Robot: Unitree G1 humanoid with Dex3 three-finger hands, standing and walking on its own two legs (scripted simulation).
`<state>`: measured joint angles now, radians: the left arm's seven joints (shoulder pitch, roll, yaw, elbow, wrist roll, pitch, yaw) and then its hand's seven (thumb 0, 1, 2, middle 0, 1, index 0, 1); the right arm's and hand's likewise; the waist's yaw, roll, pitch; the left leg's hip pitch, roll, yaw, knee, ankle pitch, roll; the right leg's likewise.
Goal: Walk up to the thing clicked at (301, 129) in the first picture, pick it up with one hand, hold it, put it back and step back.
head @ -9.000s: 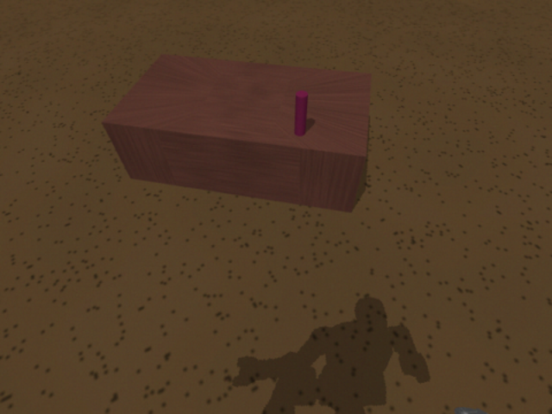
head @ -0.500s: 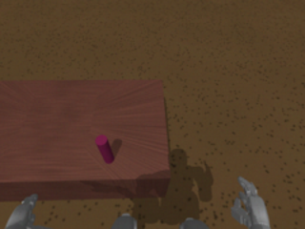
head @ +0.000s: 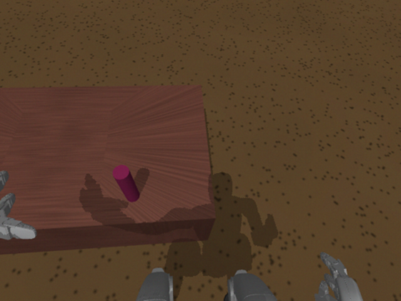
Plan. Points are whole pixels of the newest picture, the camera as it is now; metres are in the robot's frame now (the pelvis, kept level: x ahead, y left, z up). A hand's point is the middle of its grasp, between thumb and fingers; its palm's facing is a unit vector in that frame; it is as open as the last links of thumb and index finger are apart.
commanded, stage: go down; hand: left
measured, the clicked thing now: (127, 185) +0.44 +0.22 -0.26
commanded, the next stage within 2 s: approach in 1.76 s
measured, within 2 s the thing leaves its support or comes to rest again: neither
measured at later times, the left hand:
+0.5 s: hand (6, 178) +0.35 +0.39 +0.01, palm faces +0.22 -0.97 -0.13, open 17.6 cm
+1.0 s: hand (1, 167) +0.37 +0.40 +0.01, palm faces +0.22 -0.97 -0.10, open 17.6 cm
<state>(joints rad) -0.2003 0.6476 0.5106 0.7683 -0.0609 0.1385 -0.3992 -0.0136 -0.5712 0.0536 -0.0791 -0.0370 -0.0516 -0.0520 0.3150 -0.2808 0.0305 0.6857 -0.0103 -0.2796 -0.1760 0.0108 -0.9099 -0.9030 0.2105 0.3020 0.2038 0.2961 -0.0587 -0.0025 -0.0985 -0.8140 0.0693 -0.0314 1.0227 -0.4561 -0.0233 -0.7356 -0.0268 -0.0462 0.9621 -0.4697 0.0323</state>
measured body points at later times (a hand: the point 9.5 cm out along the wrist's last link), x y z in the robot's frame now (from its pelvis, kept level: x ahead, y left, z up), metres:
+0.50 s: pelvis -0.01 +0.00 -0.01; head +0.10 +0.04 +0.43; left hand +0.33 +0.44 +0.02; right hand +0.08 -0.28 -0.09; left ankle +0.02 +0.13 -0.68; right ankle +0.00 -0.14 -0.68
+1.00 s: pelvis +0.00 +0.01 -0.01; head +0.12 +0.05 +0.42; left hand +0.35 +0.45 +0.02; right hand +0.09 -0.27 -0.10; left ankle +0.02 +0.13 -0.68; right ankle +0.00 -0.14 -0.68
